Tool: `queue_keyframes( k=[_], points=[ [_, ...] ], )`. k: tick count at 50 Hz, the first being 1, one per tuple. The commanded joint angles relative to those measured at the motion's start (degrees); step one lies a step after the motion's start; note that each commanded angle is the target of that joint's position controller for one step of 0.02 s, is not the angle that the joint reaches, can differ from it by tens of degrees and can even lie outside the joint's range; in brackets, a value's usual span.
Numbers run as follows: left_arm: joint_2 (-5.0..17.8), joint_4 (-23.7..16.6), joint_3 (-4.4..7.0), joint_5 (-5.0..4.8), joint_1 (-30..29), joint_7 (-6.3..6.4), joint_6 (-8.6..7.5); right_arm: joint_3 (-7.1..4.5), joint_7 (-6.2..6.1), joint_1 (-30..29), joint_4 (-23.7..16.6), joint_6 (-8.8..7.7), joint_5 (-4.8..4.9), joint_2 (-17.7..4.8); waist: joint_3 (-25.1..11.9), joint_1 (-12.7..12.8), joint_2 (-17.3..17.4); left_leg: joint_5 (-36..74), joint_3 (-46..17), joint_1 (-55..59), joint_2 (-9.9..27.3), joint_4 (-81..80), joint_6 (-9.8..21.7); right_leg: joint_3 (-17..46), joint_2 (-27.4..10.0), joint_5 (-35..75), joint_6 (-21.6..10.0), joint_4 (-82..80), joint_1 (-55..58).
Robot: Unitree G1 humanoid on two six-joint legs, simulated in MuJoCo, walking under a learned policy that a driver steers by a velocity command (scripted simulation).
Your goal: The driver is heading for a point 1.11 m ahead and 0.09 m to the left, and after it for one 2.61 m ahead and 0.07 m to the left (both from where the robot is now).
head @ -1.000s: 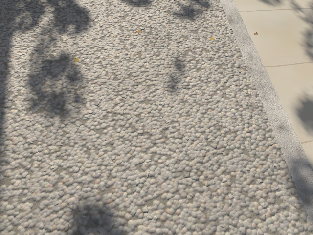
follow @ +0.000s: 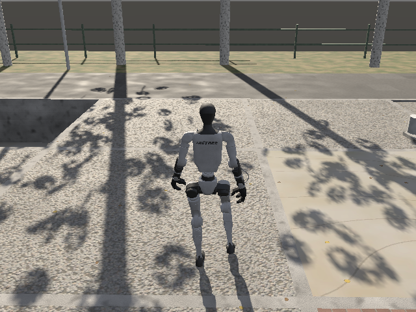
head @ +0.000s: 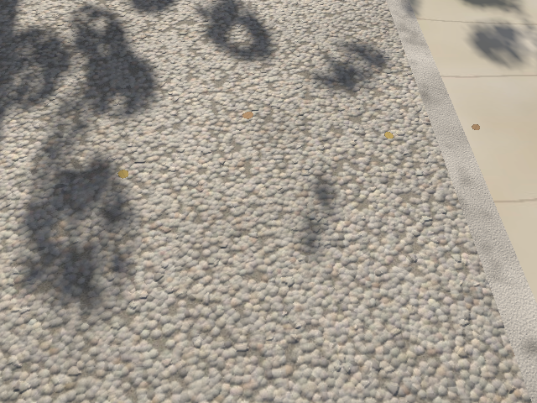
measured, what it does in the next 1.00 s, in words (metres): walks ahead: right foot, then left foot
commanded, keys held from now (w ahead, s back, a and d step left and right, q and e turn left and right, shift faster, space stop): w+q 0.48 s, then w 0.08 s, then w+e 0.44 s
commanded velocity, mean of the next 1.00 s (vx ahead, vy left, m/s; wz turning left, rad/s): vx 0.50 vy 0.00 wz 0.22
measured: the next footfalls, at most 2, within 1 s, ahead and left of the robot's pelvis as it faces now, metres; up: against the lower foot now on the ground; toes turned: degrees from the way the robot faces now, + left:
right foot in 0.24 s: +0.30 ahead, -0.15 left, +0.00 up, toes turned +11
left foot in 0.74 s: +0.48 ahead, +0.20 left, +0.00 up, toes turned +21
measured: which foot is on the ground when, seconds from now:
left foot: down 0.00-0.24, up 0.26-0.72, down 0.74-1.00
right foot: up 0.00-0.22, down 0.24-0.76, up 0.78-1.00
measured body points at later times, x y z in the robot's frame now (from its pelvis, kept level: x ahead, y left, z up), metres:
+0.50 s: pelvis +0.26 -0.04 +0.00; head +0.28 -0.05 +0.45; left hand +0.22 +0.24 -0.12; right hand +0.47 -0.27 -0.11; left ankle +0.28 +0.13 -0.66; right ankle +0.26 -0.15 -0.74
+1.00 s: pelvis +0.48 +0.10 +0.00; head +0.49 +0.11 +0.45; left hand +0.52 +0.39 -0.12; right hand +0.60 -0.15 -0.11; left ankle +0.45 +0.19 -0.74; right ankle +0.57 -0.06 -0.66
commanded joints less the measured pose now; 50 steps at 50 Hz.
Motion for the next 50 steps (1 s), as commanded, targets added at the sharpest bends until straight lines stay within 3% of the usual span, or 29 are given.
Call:
queue_keyframes(
  k=[1,4,7,9,11,12,13,14,15,16,17,20,24,28,31,33,35,36,37,38,39,40,41,42,43,44,46,50],
  points=[
    [2.7,-3.5,0.60,0.41,-0.1,0.73,0.43,-1.99,-1.39,-3.2,-5.2,-1.16,0.36,-9.2,2.6,2.4,4.6,1.0,-12.5,-10.6,13.2,-10.3,9.3,-1.5,1.0,10.1,2.0,-13.0,5.0],
    [2.2,-5.4,0.25,-0.45,-6.7,0.16,0.04,-2.48,-1.99,0.5,-4.8,-0.53,1.11,-10.3,1.4,-0.4,5.8,-0.2,-12.8,-7.9,12.8,-7.7,7.5,-1.8,4.0,15.6,2.9,-24.5,8.6],
    [3.9,-7.2,0.56,-1.22,-10.4,-0.54,-0.42,-2.55,-2.25,3.0,-4.4,0.13,1.68,-9.9,0.7,-1.6,5.9,-4.5,-17.4,-2.5,14.8,-4.0,6.8,-0.2,4.8,14.0,3.1,-30.2,10.0],
    [5.6,-7.9,1.16,-1.38,-10.3,-1.02,-1.12,-2.74,-2.56,2.8,-4.9,0.63,1.47,-10.1,0.2,-0.6,6.7,-5.8,-20.8,0.5,15.8,-0.3,6.0,0.5,5.2,9.5,2.3,-33.3,12.7],
    [7.4,-6.4,2.21,-1.27,-3.8,-1.00,-1.83,-2.51,-2.70,1.5,-6.0,1.16,1.06,-9.0,-2.2,3.2,7.8,-3.7,-21.8,0.4,13.4,6.4,4.3,-0.7,5.3,4.9,0.1,-36.9,21.8],
    [9.9,-5.1,3.13,-0.55,4.5,-0.67,-2.19,-1.53,-2.48,0.1,-7.3,0.98,0.64,-6.2,-8.2,7.0,5.6,-3.7,-18.6,-4.5,10.2,17.9,2.3,3.7,-0.3,3.7,-3.0,-36.2,34.4],
    [15.1,-4.4,4.51,0.29,12.6,-0.15,-1.76,-0.32,-2.15,3.9,-8.9,0.21,0.95,-1.9,-16.6,7.7,-7.2,-15.7,-9.5,-20.9,2.5,36.6,-1.7,20.4,-13.1,0.3,-9.7,-37.2,55.1],
    [14.5,-2.9,4.72,-0.11,15.2,-0.65,-0.87,-0.22,-2.07,7.1,-10.3,-0.36,2.24,-3.5,-19.0,6.3,-18.8,-27.3,-7.0,-33.9,3.3,49.0,-2.3,39.7,-20.6,-11.2,-14.5,-42.4,59.6],
    [8.6,-4.6,3.33,-0.17,11.8,-0.76,-0.90,-1.61,-2.23,4.4,-9.4,-0.05,2.75,-9.3,-11.9,6.9,-9.4,-22.6,-9.4,-37.0,6.8,55.3,-2.5,34.7,-18.2,-14.6,-12.5,-43.4,53.0],
    [6.5,-5.1,2.65,-0.43,8.7,-0.87,-0.63,-2.03,-2.27,0.7,-10.0,0.50,2.25,-9.9,-6.6,6.4,-4.1,-17.3,-7.9,-36.4,8.8,56.2,-2.9,25.0,-15.5,-9.6,-10.2,-44.0,45.7],
    [5.3,-5.4,2.16,-0.43,5.4,-1.08,-0.39,-2.11,-2.25,-0.6,-10.3,0.91,1.61,-8.8,-3.5,4.9,-1.7,-13.3,-7.2,-34.1,10.4,54.2,-3.5,18.5,-12.3,-3.8,-9.1,-45.8,39.5],
    [4.7,-4.2,2.13,-0.06,3.4,-1.42,-0.45,-2.14,-1.52,-1.3,-11.6,2.21,1.47,-5.6,-0.3,2.7,-4.2,-7.8,-4.7,-29.6,13.1,51.0,-4.5,6.3,-7.8,6.6,-8.4,-50.2,31.1],
    [6.9,-2.2,3.14,-0.03,5.7,-1.18,-0.61,-2.07,-1.26,-5.3,-14.7,2.67,1.24,-4.7,0.3,3.0,-1.9,-1.3,-4.9,-33.1,13.6,44.1,-5.6,-1.2,-8.5,17.7,-9.9,-51.1,32.7],
    [8.2,-0.5,3.25,-0.53,8.1,-1.08,-0.03,-1.20,-0.18,-12.0,-17.0,2.00,0.85,-3.0,1.5,5.0,-1.4,7.2,-2.4,-29.4,12.5,28.9,-4.6,-6.3,-7.3,16.9,-9.5,-51.9,33.0],
    [9.4,1.7,3.21,-2.02,11.7,-1.31,0.78,-0.67,0.67,-18.3,-19.3,1.44,0.70,-2.7,3.9,6.3,-1.2,6.0,1.2,-27.0,12.0,21.3,-3.9,-5.3,-8.2,14.7,-9.9,-51.5,34.3],
    [10.4,2.7,3.33,-2.49,13.0,-1.44,1.47,-0.85,1.04,-20.7,-20.6,0.93,0.96,-3.8,4.7,6.1,-2.2,1.8,1.8,-25.8,11.1,17.7,-3.0,-3.6,-9.8,16.1,-9.6,-49.9,36.8],
    [11.9,3.3,3.55,-2.62,12.6,-1.35,2.13,-1.67,1.15,-18.7,-20.5,0.33,1.03,-6.1,3.1,3.6,-3.8,-1.6,2.6,-19.5,9.2,13.8,-1.8,-2.5,-10.5,22.6,-8.6,-45.8,38.3],
    [12.3,3.4,3.50,-2.73,11.5,-1.27,2.42,-2.68,0.92,-13.2,-19.0,0.07,0.80,-7.8,-0.2,-0.2,-3.9,0.0,4.0,-10.4,7.2,10.8,-0.7,-4.1,-8.9,30.7,-7.4,-39.3,37.3],
    [10.9,3.3,2.90,-2.44,11.7,-1.19,2.40,-4.36,0.29,-4.0,-16.1,0.08,0.53,-11.0,-6.5,-4.4,-3.0,2.3,3.9,4.2,7.0,11.1,0.7,-6.2,-5.8,33.3,-5.5,-28.3,32.2],
    [7.0,1.3,1.37,-0.69,11.6,-1.26,1.99,-5.96,-0.89,7.1,-14.3,0.43,-0.46,-16.5,-16.5,-8.1,5.0,5.8,-10.1,23.4,20.4,13.1,4.6,-8.6,-1.7,13.7,-2.7,-8.2,18.2],
    [0.3,0.9,-0.37,-1.35,18.6,-1.58,0.92,-5.79,-0.95,7.1,-14.4,0.68,-1.37,-18.9,-24.2,-3.3,18.3,-3.2,-35.1,35.3,32.7,5.2,11.9,-3.4,7.0,-22.9,-0.4,8.8,0.2],
    [7.0,1.9,1.47,-3.21,15.6,-1.59,0.42,-4.59,-0.70,6.7,-14.4,0.44,-1.13,-13.6,-20.7,-5.4,11.5,-7.4,-35.3,30.0,31.7,1.8,10.6,3.2,5.0,-22.2,-0.8,15.2,-4.3],
    [8.2,0.1,2.15,-3.89,11.6,-1.48,0.52,-3.68,-0.56,3.1,-14.1,0.18,-0.32,-11.0,-12.0,-3.9,10.7,-5.8,-25.6,23.0,29.7,0.8,8.2,1.9,2.5,-17.1,-1.2,15.5,-7.6],
    [7.5,0.0,2.20,-3.16,9.6,-1.00,0.90,-2.98,-0.30,-1.2,-14.0,-0.13,0.03,-8.7,-8.0,-1.9,7.6,-2.8,-19.2,15.6,27.0,-1.1,6.6,1.0,0.2,-12.0,-1.1,13.0,-5.7],
    [6.9,0.0,2.56,-2.28,9.2,-0.69,1.57,-2.64,-0.01,-4.5,-13.9,-0.49,-0.10,-6.9,-5.0,0.2,8.2,-0.7,-13.9,9.6,24.6,-3.3,5.5,0.9,-1.3,-8.2,-0.9,10.4,-3.2],
    [5.9,0.6,2.68,-2.30,10.9,-0.75,2.55,-2.44,0.12,-6.5,-13.6,-0.95,-0.49,-5.5,-3.8,2.0,9.3,0.9,-9.8,5.6,23.1,-5.6,4.8,1.4,-2.3,-5.4,-0.8,9.3,0.2],
    [3.5,0.6,2.50,-2.56,11.7,-0.91,3.94,-2.82,-0.04,-7.4,-12.2,-1.90,-0.86,-5.4,-2.2,3.5,7.7,5.8,-4.8,2.3,22.5,-8.4,5.1,1.3,-2.4,-2.4,-0.6,8.4,1.8],
    [2.9,-1.8,2.75,-2.03,6.9,-0.90,4.82,-3.60,-1.43,-5.3,-9.4,-2.10,-1.31,-6.8,1.2,3.2,5.5,10.4,2.4,3.8,22.5,-10.1,5.0,3.1,-1.9,5.6,0.2,1.4,-4.2]
  ],
)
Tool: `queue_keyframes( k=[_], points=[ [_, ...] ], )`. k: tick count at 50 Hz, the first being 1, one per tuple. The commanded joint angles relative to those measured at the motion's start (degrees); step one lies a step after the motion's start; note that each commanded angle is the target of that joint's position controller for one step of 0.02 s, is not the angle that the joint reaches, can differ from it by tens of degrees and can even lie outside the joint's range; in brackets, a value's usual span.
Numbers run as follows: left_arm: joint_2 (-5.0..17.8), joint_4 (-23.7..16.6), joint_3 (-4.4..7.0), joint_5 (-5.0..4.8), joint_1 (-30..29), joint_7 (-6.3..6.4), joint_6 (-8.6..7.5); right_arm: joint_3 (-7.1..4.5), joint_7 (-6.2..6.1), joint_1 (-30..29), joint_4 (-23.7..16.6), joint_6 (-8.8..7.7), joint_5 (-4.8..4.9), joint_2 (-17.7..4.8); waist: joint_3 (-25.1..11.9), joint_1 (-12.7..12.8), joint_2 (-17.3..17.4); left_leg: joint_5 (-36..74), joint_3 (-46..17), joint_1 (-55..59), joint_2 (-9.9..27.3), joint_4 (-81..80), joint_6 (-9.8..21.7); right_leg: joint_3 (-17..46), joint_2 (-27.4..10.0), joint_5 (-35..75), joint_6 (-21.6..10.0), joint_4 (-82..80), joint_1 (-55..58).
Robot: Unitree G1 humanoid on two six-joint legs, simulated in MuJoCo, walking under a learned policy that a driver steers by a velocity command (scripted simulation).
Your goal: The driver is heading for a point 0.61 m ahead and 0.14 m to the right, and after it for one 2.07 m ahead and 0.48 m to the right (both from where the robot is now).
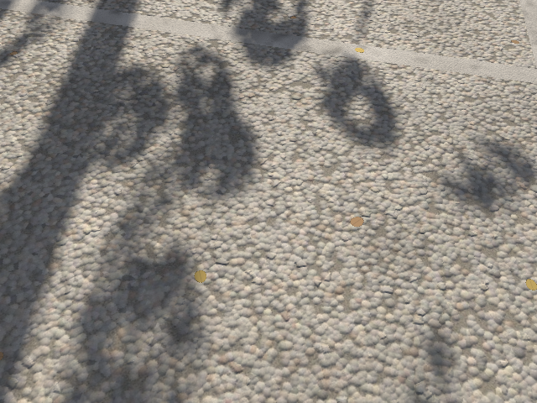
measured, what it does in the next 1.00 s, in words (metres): walks ahead: right foot, then left foot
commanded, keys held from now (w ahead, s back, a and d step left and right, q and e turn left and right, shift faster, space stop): w+e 0.52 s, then w+q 0.48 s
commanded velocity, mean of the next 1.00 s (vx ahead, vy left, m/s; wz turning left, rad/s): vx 0.50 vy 0.00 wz -0.23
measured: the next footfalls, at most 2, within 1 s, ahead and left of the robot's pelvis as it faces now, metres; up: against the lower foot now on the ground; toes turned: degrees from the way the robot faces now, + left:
right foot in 0.30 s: +0.30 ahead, -0.17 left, +0.00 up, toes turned -14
left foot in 0.86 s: +0.67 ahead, -0.07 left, +0.00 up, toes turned -15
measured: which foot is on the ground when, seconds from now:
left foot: down 0.00-0.32, up 0.34-0.84, down 0.86-1.00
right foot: up 0.00-0.28, down 0.30-0.88, up 0.90-1.00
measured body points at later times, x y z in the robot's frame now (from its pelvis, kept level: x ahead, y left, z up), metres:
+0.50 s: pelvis +0.25 -0.09 -0.01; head +0.29 -0.11 +0.44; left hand +0.42 +0.15 -0.11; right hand +0.33 -0.40 -0.11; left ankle +0.31 +0.09 -0.66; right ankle +0.27 -0.16 -0.75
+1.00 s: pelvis +0.56 -0.11 -0.01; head +0.59 -0.11 +0.44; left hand +0.72 +0.13 -0.13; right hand +0.61 -0.40 -0.11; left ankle +0.63 -0.06 -0.75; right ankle +0.43 -0.22 -0.65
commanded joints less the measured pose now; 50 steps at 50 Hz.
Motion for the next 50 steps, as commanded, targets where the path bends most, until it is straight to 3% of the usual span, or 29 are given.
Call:
queue_keyframes(
  k=[1,5,10,13,14,15,16,17,18,19,20,21,22,26,30,33,37,40,41,42,43,44,45,46,47,48,49,50],
  points=[
    [0.7,-3.2,0.25,0.36,1.2,-0.30,0.18,-1.54,-1.05,-3.1,-2.5,-1.12,-0.18,-6.5,2.0,2.1,6.5,14.4,-6.9,0.9,16.3,-10.6,8.2,3.3,-1.7,7.7,0.4,-5.3,-4.1],
    [-0.4,-6.1,-0.53,0.80,-6.6,-1.93,-0.11,-2.15,-1.83,-1.4,-1.1,-0.46,0.33,-8.8,4.5,-0.5,5.4,13.9,-1.9,3.7,16.8,-11.1,7.2,-1.1,-1.1,13.9,-0.4,-16.9,-3.9],
    [-0.2,-10.7,-0.86,0.56,-13.5,-3.68,-0.09,-2.83,-2.07,1.6,0.8,1.34,1.62,-10.6,6.3,-2.5,5.5,18.6,1.5,12.3,18.9,-6.9,5.7,-5.8,0.0,7.2,-2.9,-24.2,-5.1],
    [2.4,-11.6,0.56,0.44,-9.1,-3.98,0.31,-3.40,-2.32,-0.2,0.4,2.42,2.23,-13.2,1.2,1.5,8.5,45.0,4.0,13.7,18.5,4.7,3.7,-11.1,5.6,-1.1,-6.1,-25.1,6.1],
    [4.6,-10.1,1.87,0.21,-2.2,-3.81,0.38,-3.46,-2.39,-1.4,0.2,2.91,2.53,-13.7,-2.6,5.6,8.3,51.3,5.2,12.1,17.2,14.5,2.6,-12.6,8.5,-1.1,-7.8,-27.3,15.4],
    [8.5,-7.7,4.03,0.24,7.3,-2.95,0.56,-3.07,-2.48,-1.6,-0.2,2.94,2.63,-13.2,-7.6,10.3,6.4,46.1,6.1,4.7,14.6,28.3,0.4,-11.0,10.6,2.6,-10.0,-31.2,30.9],
    [14.6,-6.5,5.44,0.22,12.0,-1.64,1.03,-1.18,-2.30,0.0,-1.9,2.21,0.08,-7.2,-10.9,8.9,-6.5,5.4,5.3,-13.2,9.9,48.1,-2.5,8.7,-2.1,7.2,-13.9,-32.0,46.0],
    [17.0,-8.9,5.15,0.73,9.8,-2.16,-0.15,0.43,-1.55,3.2,-4.9,-0.13,0.70,-3.3,-20.8,4.2,-12.9,-24.5,-8.0,-32.2,-1.5,63.8,-4.6,43.3,-13.5,-6.6,-26.0,-43.6,60.2],
    [11.5,-8.9,3.69,0.95,10.8,-2.76,-0.88,-0.77,-0.95,-5.2,-5.9,-2.00,3.08,-9.0,-18.6,8.6,-2.9,-20.4,-15.1,-38.4,1.4,65.4,-3.0,41.0,-12.9,-7.2,-22.2,-48.4,59.1],
    [9.1,-8.7,3.02,0.91,8.6,-2.75,-1.48,-0.77,-0.78,-7.8,-7.0,-2.72,3.91,-9.1,-11.3,7.2,-1.9,-15.0,-14.3,-40.5,3.7,61.8,-1.4,32.1,-11.0,-3.5,-19.7,-47.8,52.4],
    [7.2,-9.6,2.39,0.67,4.1,-2.65,-1.71,-0.69,-1.35,-7.5,-5.9,-2.77,2.67,-8.5,-7.1,4.2,3.4,-10.7,-14.4,-36.9,6.5,57.0,-1.3,24.9,-8.2,2.4,-17.5,-47.4,43.3],
    [5.2,-10.5,1.78,0.92,0.7,-2.38,-1.72,-1.23,-1.70,-6.8,-5.3,-2.28,1.32,-9.2,-5.1,2.0,3.1,-8.2,-14.4,-32.6,8.1,52.3,-1.6,19.9,-6.0,7.6,-16.3,-47.9,36.4],
    [4.6,-11.4,1.43,1.52,-0.7,-2.07,-1.73,-1.50,-1.53,-5.7,-5.2,-1.42,1.04,-9.3,-4.6,0.6,1.9,-6.6,-14.7,-29.1,8.9,50.4,-2.0,17.7,-4.6,10.1,-15.9,-49.3,32.3],
    [7.0,-11.2,2.05,1.07,1.8,-0.74,-2.17,-1.08,-1.70,-8.7,-6.8,0.47,-0.07,-6.8,-2.5,0.5,1.9,0.1,-12.7,-28.7,7.4,40.1,-5.3,12.1,-2.0,18.1,-16.0,-51.2,26.4],
    [5.6,-9.4,1.32,1.19,4.8,0.04,-2.09,0.12,-0.76,-14.6,-7.3,0.26,0.63,-4.7,-1.2,3.9,-1.3,15.7,-11.1,-27.7,6.3,23.1,-5.3,5.7,0.1,16.2,-12.3,-51.7,28.0],
    [6.6,-7.8,1.31,1.33,7.0,-0.12,-2.46,0.53,0.11,-19.0,-8.3,-0.09,1.57,-5.0,0.9,6.3,-1.9,20.7,-10.3,-27.4,5.7,17.3,-3.8,5.8,-2.2,10.5,-11.6,-52.6,30.4],
    [7.3,-5.5,1.51,1.54,9.0,0.00,-2.05,0.62,1.64,-22.2,-10.4,-0.57,2.04,-6.0,3.5,7.3,-0.9,14.2,-10.5,-34.5,5.3,14.1,-0.5,5.8,-6.8,15.1,-11.1,-50.3,41.3],
    [8.3,-5.3,1.81,1.52,7.1,0.56,-1.34,0.47,2.74,-19.2,-10.4,-0.67,2.15,-6.6,1.7,4.9,-1.6,7.1,-8.8,-29.9,2.9,13.0,2.2,2.6,-7.4,30.3,-9.1,-45.7,44.3],
    [9.0,-5.5,1.95,1.66,6.2,0.73,-1.13,-0.10,2.68,-15.9,-9.7,-0.47,2.05,-7.8,-1.1,3.1,-2.3,5.3,-7.1,-23.9,0.7,13.4,3.2,1.2,-6.7,40.8,-8.4,-41.9,44.1],
    [9.2,-5.9,1.86,1.65,4.8,0.90,-0.74,-1.13,2.43,-9.3,-8.0,-0.27,1.84,-9.4,-5.2,-0.6,-1.6,6.4,-5.2,-14.5,-1.8,12.1,4.7,-1.3,-4.6,49.6,-7.1,-33.7,42.8],
    [8.5,-6.6,1.40,1.88,4.2,1.21,-0.68,-2.26,1.98,-1.1,-6.1,-0.01,1.60,-11.8,-10.0,-4.5,0.3,9.7,-8.7,-1.0,-0.4,12.0,6.8,-3.5,-2.3,46.6,-5.1,-21.7,35.7],
    [4.7,-8.6,0.09,2.94,8.4,1.11,-1.50,-3.51,1.43,5.7,-6.0,0.16,1.05,-17.2,-17.4,-4.0,11.4,9.3,-31.5,19.1,13.2,11.2,14.7,-6.1,4.6,21.8,-1.1,0.3,16.6],
    [2.2,-8.4,-1.06,2.59,10.4,0.30,-2.98,-2.99,1.69,7.0,-5.1,0.30,2.14,-15.4,-21.7,-2.7,19.9,-0.1,-55.0,29.8,20.2,1.8,21.2,-0.3,12.4,-19.9,1.1,13.2,0.5],
    [6.3,-9.5,-0.44,0.99,6.4,-0.62,-4.46,-2.07,1.49,5.0,-5.6,0.61,2.52,-12.2,-16.0,-4.2,13.7,-8.6,-51.7,27.1,18.8,-0.3,18.1,4.5,8.3,-18.2,0.0,16.2,-6.1],
    [6.9,-11.0,-0.49,0.06,1.2,-0.99,-5.26,-1.69,1.19,1.8,-6.8,0.96,2.11,-10.7,-9.5,-4.0,8.5,-7.7,-44.0,19.2,16.7,-1.0,15.8,3.3,5.7,-13.7,-0.7,13.7,-7.0],
    [6.4,-11.6,-0.50,1.00,-1.3,-0.84,-5.63,-1.35,1.12,-1.2,-7.5,1.17,1.67,-10.0,-4.4,-1.9,3.1,-2.3,-38.9,10.3,14.6,-2.2,14.5,2.2,3.7,-10.6,-0.7,8.2,-5.5],
    [6.8,-11.8,0.05,2.34,-1.7,-0.45,-5.34,-0.83,0.97,-3.1,-8.3,1.13,1.38,-8.7,-2.9,-0.2,2.2,3.3,-35.4,5.0,12.6,-3.4,13.7,2.0,2.0,-8.3,-0.3,3.4,-2.2],
    [6.4,-12.1,0.16,2.73,-0.8,-0.32,-4.83,-0.73,0.82,-3.9,-8.9,1.24,1.09,-8.9,-2.4,1.3,4.1,7.1,-34.0,1.7,11.4,-4.4,13.8,1.7,1.5,-7.3,0.3,1.1,0.4]
  ],
)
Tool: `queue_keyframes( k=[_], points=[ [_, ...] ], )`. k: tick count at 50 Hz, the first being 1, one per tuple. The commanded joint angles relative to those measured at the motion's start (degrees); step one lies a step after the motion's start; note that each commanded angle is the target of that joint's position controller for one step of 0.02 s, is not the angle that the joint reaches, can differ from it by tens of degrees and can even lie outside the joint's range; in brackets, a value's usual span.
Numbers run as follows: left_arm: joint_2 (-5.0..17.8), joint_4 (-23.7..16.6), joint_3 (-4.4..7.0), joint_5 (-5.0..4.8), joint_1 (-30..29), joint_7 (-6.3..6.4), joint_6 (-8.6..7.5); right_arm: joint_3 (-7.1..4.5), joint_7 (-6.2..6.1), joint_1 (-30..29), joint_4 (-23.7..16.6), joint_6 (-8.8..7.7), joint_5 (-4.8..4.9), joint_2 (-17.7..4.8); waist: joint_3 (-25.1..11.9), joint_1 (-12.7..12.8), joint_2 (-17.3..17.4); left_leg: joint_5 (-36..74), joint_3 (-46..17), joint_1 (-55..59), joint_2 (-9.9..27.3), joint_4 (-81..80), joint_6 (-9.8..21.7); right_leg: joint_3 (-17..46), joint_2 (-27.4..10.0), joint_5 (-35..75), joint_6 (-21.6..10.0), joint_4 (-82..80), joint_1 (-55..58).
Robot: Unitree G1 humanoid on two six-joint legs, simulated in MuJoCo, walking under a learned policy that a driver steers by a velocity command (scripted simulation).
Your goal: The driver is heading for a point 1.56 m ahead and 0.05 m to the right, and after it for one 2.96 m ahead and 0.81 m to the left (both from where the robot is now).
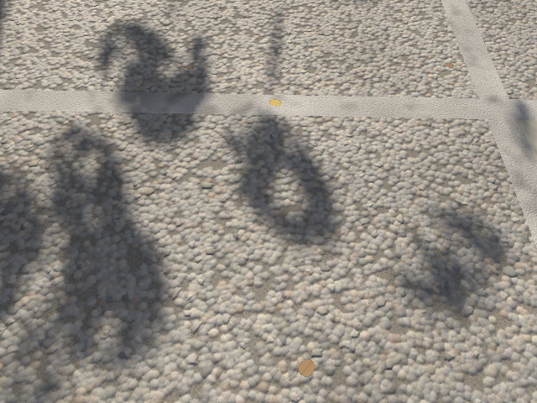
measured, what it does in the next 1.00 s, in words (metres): walks ahead: right foot, then left foot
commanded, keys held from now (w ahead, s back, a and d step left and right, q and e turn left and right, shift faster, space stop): w+q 0.22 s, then w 0.04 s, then no key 0.02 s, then e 0.30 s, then w+e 0.42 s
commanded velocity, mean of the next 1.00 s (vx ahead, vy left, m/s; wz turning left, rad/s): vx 0.36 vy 0.00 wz -0.07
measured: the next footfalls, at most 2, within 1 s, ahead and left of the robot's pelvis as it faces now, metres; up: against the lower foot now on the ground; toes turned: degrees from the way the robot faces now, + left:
right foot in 0.36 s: +0.40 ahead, -0.10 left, +0.00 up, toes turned +13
left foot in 0.76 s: +0.39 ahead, +0.13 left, +0.00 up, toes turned -3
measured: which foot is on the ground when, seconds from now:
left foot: down 0.00-0.38, up 0.40-0.74, down 0.76-1.00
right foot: up 0.00-0.34, down 0.36-0.76, up 0.78-1.00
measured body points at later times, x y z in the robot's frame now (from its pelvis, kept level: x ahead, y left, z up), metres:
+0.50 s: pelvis +0.26 -0.03 +0.00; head +0.30 -0.03 +0.45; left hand +0.39 +0.25 -0.09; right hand +0.40 -0.29 -0.12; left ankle +0.15 +0.08 -0.65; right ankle +0.36 -0.11 -0.73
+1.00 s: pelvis +0.38 +0.01 +0.01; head +0.39 +0.03 +0.46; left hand +0.57 +0.27 -0.09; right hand +0.41 -0.28 -0.09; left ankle +0.35 +0.13 -0.73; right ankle +0.44 -0.16 -0.65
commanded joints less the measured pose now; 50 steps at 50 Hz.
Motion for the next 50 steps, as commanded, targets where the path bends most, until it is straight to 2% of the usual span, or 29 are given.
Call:
queue_keyframes(
  k=[1,4,7,10,13,16,17,18,19,20,21,22,23,24,25,27,29,31,33,35,37,38,39,40,41,42,44,47,50],
  points=[
    [6.7,-6.2,2.09,1.01,-1.4,0.42,-0.95,-1.50,-0.69,0.7,-4.5,-0.32,-0.29,-6.8,-4.1,1.1,3.2,7.7,-22.9,12.2,15.6,-14.5,11.3,2.5,-5.1,3.3,1.4,-4.8,-12.9],
    [5.2,-7.2,1.68,1.18,-3.5,1.10,0.20,-2.03,-1.63,2.3,-4.0,-0.39,0.05,-8.5,-3.0,1.0,3.7,14.1,-18.1,7.9,13.7,-15.3,11.2,0.8,-4.5,8.6,3.9,-12.7,-13.1],
    [3.5,-8.6,1.12,1.06,-10.0,1.11,-0.01,-2.22,-2.51,4.9,-2.9,0.25,0.70,-9.0,-2.6,-1.4,4.5,13.3,-15.0,6.3,10.6,-14.1,8.3,0.5,-2.5,20.1,4.9,-25.0,-10.7],
    [3.0,-9.8,0.88,0.32,-15.7,0.34,-0.67,-2.21,-3.04,8.0,-1.8,1.07,1.03,-8.9,-2.6,-3.8,5.6,10.1,-16.5,7.1,10.1,-12.3,6.6,0.2,0.0,25.9,4.8,-33.8,-7.2],
    [3.9,-10.6,1.12,-0.12,-18.4,-0.69,-1.52,-1.96,-3.36,10.3,-0.9,1.77,1.02,-8.2,-2.4,-4.7,6.2,8.4,-20.2,13.1,12.3,-8.8,6.3,1.1,0.5,24.7,3.7,-38.7,-7.3],
    [5.3,-9.5,1.78,0.86,-15.1,-1.21,-2.41,-1.78,-3.88,9.6,-0.4,2.64,0.07,-7.5,-3.3,-2.9,8.3,23.4,-20.5,19.0,13.1,-1.2,3.9,-0.6,1.5,22.1,0.4,-42.6,-3.5],
    [6.0,-8.3,2.18,1.48,-10.7,-1.05,-2.77,-1.53,-3.89,8.0,-1.0,2.64,0.04,-7.1,-5.8,-0.2,8.2,32.1,-18.4,19.3,11.0,4.1,2.1,-2.1,1.9,27.1,-1.6,-46.0,3.0],
    [8.3,-7.2,2.67,2.36,-4.2,-0.88,-3.08,-0.91,-3.78,6.7,-2.3,2.33,-0.67,-5.8,-12.6,2.6,6.6,30.3,-16.2,14.5,8.6,13.6,-0.1,2.2,-3.8,41.1,-5.2,-42.4,16.4],
    [11.7,-6.2,3.24,3.32,2.4,-0.73,-2.69,0.15,-3.64,12.6,-2.2,1.65,-1.26,-3.3,-21.4,2.4,-4.8,7.3,-12.4,-0.4,2.5,32.0,-4.0,16.5,-16.2,63.1,-14.8,-37.1,37.1],
    [9.2,-3.3,2.97,1.08,6.1,-1.18,-1.57,0.60,-2.94,19.4,-0.1,1.32,-0.93,-4.0,-27.5,1.8,-15.8,-28.9,-8.8,-10.6,-0.4,44.4,-7.1,30.8,-24.7,63.3,-22.4,-38.8,45.2],
    [7.3,-4.4,2.39,-0.84,3.9,-1.28,-0.69,-0.40,-2.63,15.7,-0.6,1.49,-0.56,-8.5,-21.9,2.7,-8.5,-27.9,-9.9,-14.4,3.0,47.9,-7.6,30.9,-22.2,50.6,-20.1,-41.8,39.2],
    [6.1,-5.5,1.84,-0.88,-0.9,-1.12,0.13,-0.67,-2.73,8.4,-2.3,1.97,-0.36,-9.1,-14.6,2.8,-3.8,-24.2,-7.8,-16.6,5.1,48.0,-8.4,25.4,-18.9,44.8,-17.0,-43.1,32.0],
    [5.1,-6.1,1.17,-0.58,-4.1,-1.18,0.72,-0.67,-2.86,3.9,-3.5,2.44,-1.02,-8.5,-8.7,2.2,-0.2,-22.3,-6.2,-16.9,6.4,44.0,-8.8,21.0,-15.9,44.6,-15.4,-45.0,23.5],
    [5.6,-6.3,1.26,-0.44,-5.4,-0.98,1.16,-0.82,-3.15,2.3,-4.4,2.84,-1.66,-7.8,-6.8,1.0,0.1,-20.2,-5.8,-14.9,7.7,39.3,-8.9,19.1,-13.9,44.0,-14.2,-46.2,18.2],
    [7.3,-6.3,1.87,-0.06,-6.3,-0.88,1.83,-0.51,-3.38,2.9,-4.7,3.19,-1.43,-6.1,-5.6,-0.5,-1.8,-19.6,-4.6,-11.5,7.6,34.2,-9.1,17.1,-11.6,43.4,-13.2,-47.4,13.5],
    [9.4,-6.5,2.82,0.65,-6.7,-0.52,2.85,0.06,-4.02,4.4,-4.2,3.48,-1.09,-3.9,-7.1,-1.4,-5.5,-18.4,-2.3,-6.2,5.8,27.1,-9.9,14.2,-9.3,46.4,-13.4,-48.1,9.1],
    [10.4,-6.5,3.46,0.03,-6.1,0.19,3.78,0.04,-4.39,4.1,-4.0,3.81,-1.06,-4.1,-10.3,-1.3,-6.1,-13.6,-2.5,-2.8,4.9,22.9,-10.1,14.4,-9.1,43.0,-13.4,-48.1,8.3],
    [10.1,-6.7,3.65,-1.23,-5.7,0.85,4.68,-0.06,-4.17,1.3,-4.7,4.16,-0.90,-4.4,-11.2,-0.4,-5.7,-9.2,-2.9,-1.0,4.7,19.0,-9.6,16.3,-8.1,19.9,-12.3,-50.5,6.1],
    [9.8,-6.9,3.58,-1.53,-5.5,1.23,5.29,-0.15,-3.62,-2.6,-6.3,3.86,-0.61,-4.5,-8.4,0.5,-7.5,-8.1,-2.9,-0.5,4.3,14.6,-8.8,19.9,-7.3,-1.5,-11.6,-53.2,3.0],
    [9.8,-6.7,3.59,-1.32,-4.3,1.40,5.48,-0.40,-3.09,-3.8,-7.1,2.55,-0.19,-4.8,-6.8,0.6,-8.2,-8.4,-3.0,1.6,3.8,8.9,-7.6,22.5,-7.1,-7.3,-11.0,-52.6,2.6],
    [8.7,-6.8,3.25,-1.33,-4.1,1.57,5.68,-0.84,-2.85,-0.9,-6.2,0.94,0.01,-4.7,-6.3,-1.8,-6.7,-4.2,-2.5,9.8,4.4,-0.6,-5.9,22.9,-5.0,-10.4,-8.9,-49.6,-0.3],
    [6.8,-7.0,2.64,-1.21,-3.9,1.52,5.54,-1.49,-3.21,2.1,-5.6,0.46,-0.19,-6.3,-6.6,-3.3,-4.7,-5.4,-4.9,16.8,8.6,-4.2,-4.2,21.1,-2.6,-12.3,-6.3,-44.9,-5.2],
    [2.1,-7.9,1.38,-1.15,-3.7,1.35,5.21,-2.33,-3.81,7.4,-5.0,0.45,-1.63,-10.0,-9.2,-4.5,4.6,-16.3,-17.7,25.4,20.6,-8.7,0.1,12.7,3.0,-14.6,-2.3,-29.6,-14.0],
    [3.4,-10.7,1.75,-1.76,-5.1,1.25,4.22,-3.51,-3.10,8.5,-3.9,0.52,-3.09,-13.9,-4.9,-3.8,14.7,-27.5,-34.9,22.2,29.1,-15.3,5.8,6.6,5.6,-12.1,-1.7,-18.5,-24.0],
    [7.3,-10.5,2.74,-1.35,-5.0,1.08,3.69,-3.08,-3.06,5.2,-4.8,-0.01,-2.40,-11.7,-1.6,-2.3,12.0,-30.3,-34.8,20.0,29.1,-15.8,7.1,7.4,1.1,-7.6,-1.0,-12.1,-26.1],
    [8.5,-9.3,3.34,-1.25,-3.8,0.80,3.73,-2.31,-3.31,3.1,-5.1,-0.25,-1.26,-8.5,-0.1,-1.6,10.4,-27.4,-29.3,19.7,26.1,-15.9,5.4,6.8,0.4,-3.5,-0.3,-9.8,-27.0],
    [7.5,-8.0,3.49,-0.89,-2.3,0.44,3.98,-1.70,-3.57,1.8,-5.0,-0.25,-0.64,-6.7,0.5,-1.0,9.4,-17.7,-20.7,19.9,22.7,-16.4,3.0,5.4,-1.3,2.7,1.4,-6.4,-26.8],
    [4.9,-8.8,2.92,-1.26,-4.4,-0.31,3.92,-1.60,-3.53,3.7,-4.0,-0.91,-1.58,-6.4,0.6,-2.0,8.0,-5.4,-10.6,17.7,20.5,-18.0,2.9,3.2,-2.6,10.4,2.9,-4.2,-25.0],
    [3.9,-10.3,2.49,-1.29,-7.6,-0.77,4.14,-1.89,-3.38,5.2,-2.6,-0.82,-1.52,-7.2,1.2,-3.1,7.4,0.5,-4.7,17.9,20.3,-18.6,3.4,2.0,-3.6,14.8,3.9,-9.7,-24.2]
  ],
)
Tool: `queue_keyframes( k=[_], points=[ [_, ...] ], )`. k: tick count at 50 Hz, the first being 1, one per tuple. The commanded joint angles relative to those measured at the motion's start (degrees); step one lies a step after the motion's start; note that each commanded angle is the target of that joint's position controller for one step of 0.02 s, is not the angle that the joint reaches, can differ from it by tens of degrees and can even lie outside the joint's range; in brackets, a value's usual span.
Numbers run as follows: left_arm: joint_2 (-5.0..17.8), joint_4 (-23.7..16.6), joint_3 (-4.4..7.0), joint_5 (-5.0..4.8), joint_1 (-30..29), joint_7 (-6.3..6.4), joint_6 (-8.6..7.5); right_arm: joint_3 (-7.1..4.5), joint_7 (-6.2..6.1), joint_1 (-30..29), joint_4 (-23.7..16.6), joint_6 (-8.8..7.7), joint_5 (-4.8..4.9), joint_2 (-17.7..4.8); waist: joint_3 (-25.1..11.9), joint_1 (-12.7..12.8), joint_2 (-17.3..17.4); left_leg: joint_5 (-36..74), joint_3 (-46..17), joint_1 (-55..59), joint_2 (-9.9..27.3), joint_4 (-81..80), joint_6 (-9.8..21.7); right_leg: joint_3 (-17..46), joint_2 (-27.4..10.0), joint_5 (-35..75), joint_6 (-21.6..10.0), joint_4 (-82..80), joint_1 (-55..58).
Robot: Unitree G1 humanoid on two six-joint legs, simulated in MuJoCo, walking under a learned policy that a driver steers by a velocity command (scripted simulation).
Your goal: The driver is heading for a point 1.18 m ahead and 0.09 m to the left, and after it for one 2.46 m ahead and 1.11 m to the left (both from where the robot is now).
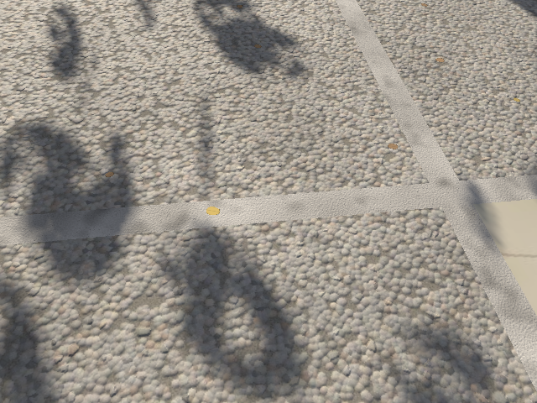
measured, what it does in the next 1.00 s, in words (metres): walks ahead: right foot, then left foot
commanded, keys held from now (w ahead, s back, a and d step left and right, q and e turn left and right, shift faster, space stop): w+e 0.14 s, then w+q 0.86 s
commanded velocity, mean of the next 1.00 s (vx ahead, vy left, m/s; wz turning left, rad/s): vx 0.48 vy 0.00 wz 0.17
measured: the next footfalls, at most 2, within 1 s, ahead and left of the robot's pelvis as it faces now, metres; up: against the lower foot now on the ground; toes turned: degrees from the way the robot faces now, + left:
right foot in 0.24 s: +0.25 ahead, -0.19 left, +0.00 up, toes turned -10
left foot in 0.80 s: +0.57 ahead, +0.02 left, +0.00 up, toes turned +9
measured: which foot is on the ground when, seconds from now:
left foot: down 0.00-0.24, up 0.26-0.78, down 0.80-1.00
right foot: up 0.00-0.22, down 0.24-0.80, up 0.82-1.00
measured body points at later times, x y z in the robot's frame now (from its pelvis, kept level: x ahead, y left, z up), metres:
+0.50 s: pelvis +0.24 -0.10 +0.00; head +0.26 -0.11 +0.45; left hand +0.34 +0.16 -0.11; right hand +0.32 -0.39 -0.12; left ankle +0.31 +0.07 -0.66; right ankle +0.21 -0.18 -0.75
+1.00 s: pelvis +0.52 -0.04 -0.01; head +0.55 -0.03 +0.44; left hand +0.63 +0.25 -0.10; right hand +0.67 -0.30 -0.11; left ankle +0.53 +0.02 -0.75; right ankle +0.57 -0.22 -0.67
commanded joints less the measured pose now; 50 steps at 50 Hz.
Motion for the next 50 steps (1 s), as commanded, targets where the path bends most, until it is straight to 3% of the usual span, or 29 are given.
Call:
queue_keyframes(
  k=[1,5,9,10,11,12,13,14,15,16,17,18,20,22,25,29,34,37,38,39,40,41,42,43,44,45,47,50],
  points=[
    [1.0,-6.2,-0.20,-0.02,-6.9,-0.73,-0.84,-2.21,-0.05,-1.2,-2.5,-0.76,0.09,-8.9,5.2,-0.9,9.3,7.7,-7.0,3.6,13.3,-9.5,8.3,-0.8,-2.3,5.3,1.0,-4.9,-8.4],
    [-0.4,-8.3,-1.07,-0.14,-12.4,-2.19,-1.04,-2.93,0.04,0.4,-0.7,-0.28,0.97,-11.3,6.9,-2.6,8.9,9.9,-1.8,4.0,14.4,-9.1,7.7,-4.3,-2.7,7.1,-0.3,-15.6,-3.7],
    [-0.3,-9.8,-1.27,-0.30,-14.1,-3.02,-1.27,-3.33,0.74,2.8,1.8,0.42,2.58,-12.4,7.8,-1.7,8.6,17.5,-0.7,5.7,16.8,-6.7,7.5,-7.0,-0.7,-0.6,-4.6,-22.6,3.6],
    [0.8,-9.5,-0.73,-0.09,-11.9,-2.96,-1.46,-3.44,0.83,2.5,2.3,0.66,2.96,-13.3,6.5,0.6,9.3,28.3,-0.3,5.8,16.8,-3.4,7.4,-8.2,1.2,-2.9,-6.2,-24.8,8.9],
    [2.8,-7.7,0.46,0.07,-5.2,-2.71,-1.64,-3.31,0.77,1.7,2.8,0.94,3.29,-13.6,2.6,5.2,8.8,40.2,1.9,5.0,15.4,4.6,6.4,-9.8,3.4,-0.4,-7.9,-29.1,19.1],
    [6.1,-4.9,2.19,0.22,4.0,-1.99,-1.56,-2.61,0.66,2.5,3.3,0.81,3.16,-12.4,-3.3,9.6,7.4,43.1,4.1,-0.8,12.9,16.1,4.7,-9.7,4.4,3.2,-9.5,-30.2,34.6],
    [11.5,-3.2,3.58,0.82,14.3,-0.57,-1.05,-0.74,0.92,2.7,1.6,0.24,1.10,-8.2,-12.8,13.1,-1.6,18.5,4.3,-16.1,9.3,36.6,2.1,6.5,-9.2,6.6,-13.2,-28.1,54.7],
    [14.7,-3.3,3.25,1.29,13.8,-0.39,-1.37,0.94,1.63,8.0,0.6,-1.04,1.54,-3.2,-22.1,8.6,-13.7,-20.6,-4.2,-32.2,-0.6,53.9,-0.3,33.7,-22.8,-3.5,-21.4,-36.8,64.5],
    [9.3,-3.3,2.03,1.60,13.2,-0.71,-2.04,-1.09,1.69,1.5,1.0,-1.74,3.72,-10.2,-18.3,12.0,-4.6,-18.7,-11.4,-36.0,1.0,58.9,0.2,31.7,-21.6,-6.1,-18.8,-40.5,58.5],
    [7.5,-2.3,1.23,1.29,10.2,-0.81,-2.51,-1.57,1.63,-2.6,-0.8,-1.83,4.49,-11.1,-9.1,10.3,-4.8,-13.6,-9.9,-38.9,3.2,57.9,0.9,21.5,-19.5,-2.3,-16.3,-41.2,50.8],
    [5.4,-1.9,0.53,0.92,6.3,-0.93,-2.90,-1.35,1.16,-3.4,-0.5,-1.59,3.50,-9.9,-5.0,7.7,-2.0,-8.4,-9.1,-36.8,5.7,54.5,0.8,15.3,-16.8,1.2,-14.7,-42.5,43.3],
    [3.3,-1.9,0.02,0.96,3.0,-1.13,-3.27,-1.60,1.00,-2.8,0.0,-0.96,2.52,-9.4,-1.9,5.6,-3.0,-4.5,-9.1,-34.4,7.0,51.6,0.4,10.0,-14.2,3.5,-13.7,-44.5,37.6],
    [1.6,-1.3,-0.07,1.58,0.2,-1.12,-4.58,-1.49,1.09,1.0,1.7,0.74,2.83,-7.1,-0.7,2.7,-4.1,0.9,-9.3,-29.1,7.9,50.7,-0.1,4.2,-12.4,6.5,-13.1,-48.7,31.8],
    [1.7,0.1,0.18,1.91,-0.4,-0.90,-5.62,-1.42,0.92,0.8,1.9,1.85,2.91,-5.4,1.6,1.7,-2.0,3.5,-10.0,-30.3,7.4,49.2,-0.8,-0.7,-12.2,12.4,-13.0,-50.8,29.8],
    [2.0,2.3,0.47,2.32,1.0,-0.11,-5.91,-1.40,0.83,-3.0,0.5,2.06,2.55,-4.6,4.3,2.3,-0.8,10.4,-11.6,-34.9,6.3,42.3,-1.4,-6.0,-11.8,16.4,-12.5,-52.0,31.2],
    [3.6,3.9,0.84,1.83,1.9,0.80,-5.58,-0.62,2.30,-10.0,-1.7,1.54,2.11,-3.2,6.9,4.5,0.4,19.7,-7.4,-33.8,5.2,28.0,-0.4,-11.8,-11.4,16.5,-11.0,-53.8,33.2],
    [5.8,6.7,1.65,0.68,6.0,1.42,-3.60,0.03,4.37,-17.8,-6.4,1.37,2.17,-2.7,9.1,7.0,1.5,15.2,-3.1,-37.5,4.3,19.5,2.4,-14.9,-14.7,24.3,-10.2,-50.0,44.0],
    [8.3,6.6,2.21,0.27,4.9,2.08,-2.18,-1.09,4.98,-15.6,-8.0,1.76,2.27,-4.9,4.5,4.1,-1.5,6.9,2.2,-29.1,-0.7,18.9,5.4,-17.2,-14.6,50.2,-8.5,-40.1,47.1],
    [9.1,6.4,2.35,0.15,4.3,2.30,-1.70,-1.98,4.88,-11.3,-7.5,2.01,2.37,-6.5,1.6,1.4,-2.6,4.0,3.5,-23.2,-2.9,19.2,6.8,-17.6,-14.2,57.4,-7.9,-33.2,46.9],
    [9.6,6.2,2.33,-0.17,3.1,2.45,-1.43,-3.45,4.38,-3.8,-6.0,2.18,2.46,-9.2,-2.5,-3.0,-2.3,4.9,3.5,-12.0,-5.0,16.6,8.7,-18.3,-12.8,57.4,-6.7,-22.6,43.1],
    [8.7,5.6,1.77,0.01,2.7,2.65,-1.86,-5.35,3.27,5.3,-4.0,2.68,2.36,-13.1,-7.2,-7.7,1.2,7.4,-2.9,4.9,-3.1,12.9,11.4,-18.3,-10.1,43.9,-4.3,-6.9,31.6],
    [-0.7,2.8,-1.09,2.36,8.9,1.54,-3.26,-6.32,2.52,5.3,-3.8,2.50,2.64,-19.2,-11.3,-0.7,17.6,2.3,-33.6,25.7,12.4,10.5,21.8,-15.0,1.6,-15.7,-0.3,15.6,4.3],
    [1.9,2.0,-1.29,0.71,5.0,0.60,-5.83,-5.10,2.76,6.5,-5.7,1.54,2.14,-16.0,-20.7,-3.4,12.1,-5.0,-53.0,31.2,18.0,0.9,26.3,-0.1,5.2,-24.8,-0.8,23.6,-3.4],
    [5.2,0.0,-0.40,-1.49,-1.6,0.02,-7.16,-4.22,2.86,4.8,-5.5,0.89,1.58,-12.6,-13.1,-4.8,8.3,-2.5,-45.1,26.4,16.5,-1.4,22.4,1.9,1.8,-19.5,-2.3,22.2,-7.9],
    [4.8,-0.6,-0.74,-1.27,-3.0,0.16,-7.81,-3.72,2.84,1.1,-5.8,0.51,1.89,-11.0,-7.0,-2.1,3.8,2.1,-37.7,17.7,14.1,-1.4,20.0,1.5,-0.8,-14.3,-3.2,16.5,-6.8],
    [4.7,0.0,-0.53,0.25,-3.3,0.59,-7.83,-3.15,2.80,-2.8,-6.5,0.45,2.03,-9.2,-3.0,0.6,1.4,8.4,-32.1,9.5,11.7,-1.8,18.3,0.8,-2.7,-11.9,-2.8,11.2,-3.7],
    [5.3,0.4,0.13,1.46,-1.2,0.63,-6.45,-2.49,2.35,-6.0,-8.1,0.39,1.11,-7.7,-1.4,3.7,3.4,15.7,-27.2,0.8,9.0,-4.1,17.7,0.9,-4.2,-8.9,-1.6,6.6,2.8],
    [3.0,-0.1,-0.49,2.17,-2.2,0.86,-4.83,-2.91,1.40,-5.0,-7.5,0.23,1.51,-9.5,0.5,4.1,3.8,21.9,-21.7,-6.3,7.0,-5.5,17.3,-1.4,-3.9,-4.9,1.4,-1.6,4.3]
  ],
)
Keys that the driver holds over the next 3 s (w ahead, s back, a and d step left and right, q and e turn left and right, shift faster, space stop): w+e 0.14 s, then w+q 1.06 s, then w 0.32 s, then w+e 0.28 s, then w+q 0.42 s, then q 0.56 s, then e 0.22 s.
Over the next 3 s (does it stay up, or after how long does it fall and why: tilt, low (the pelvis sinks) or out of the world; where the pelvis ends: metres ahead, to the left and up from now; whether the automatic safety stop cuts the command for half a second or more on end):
stays up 1.27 0.24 -0.02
